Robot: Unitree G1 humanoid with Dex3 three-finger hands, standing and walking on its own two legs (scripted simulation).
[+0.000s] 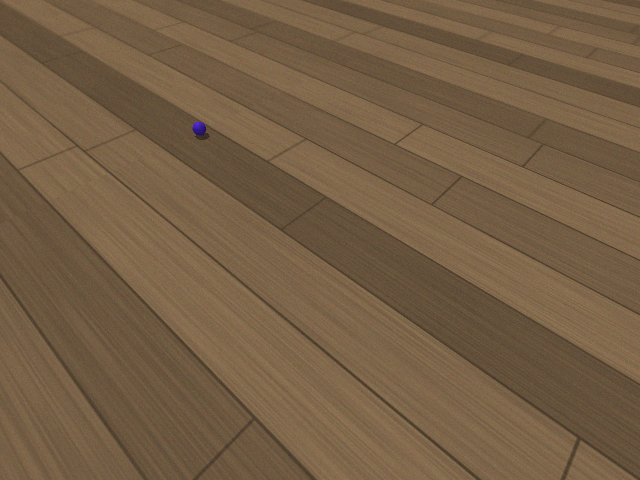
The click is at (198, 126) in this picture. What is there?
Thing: free ball
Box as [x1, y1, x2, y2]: [192, 122, 205, 135]
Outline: 193,124 192,128 196,134 199,135 204,133 205,126 201,122 196,122
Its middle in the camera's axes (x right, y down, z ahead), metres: -0.69 -0.67 +2.24
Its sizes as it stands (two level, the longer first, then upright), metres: 0.077 0.077 0.077
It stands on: the floor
